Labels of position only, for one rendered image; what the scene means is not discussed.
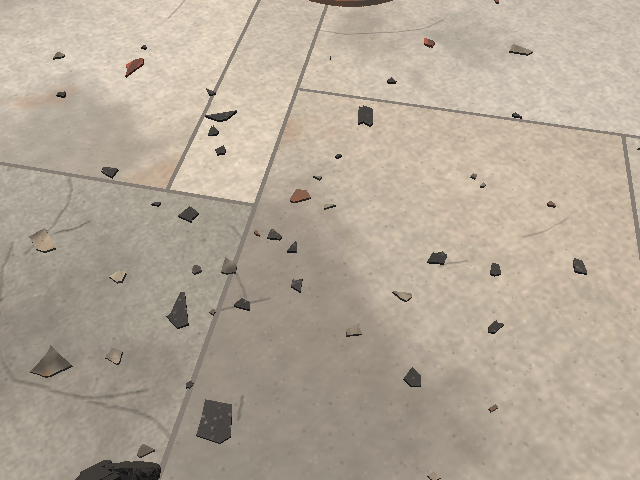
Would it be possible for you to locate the left robot hand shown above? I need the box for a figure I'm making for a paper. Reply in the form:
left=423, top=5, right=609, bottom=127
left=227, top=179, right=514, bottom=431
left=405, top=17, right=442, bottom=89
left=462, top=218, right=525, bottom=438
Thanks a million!
left=75, top=460, right=161, bottom=480

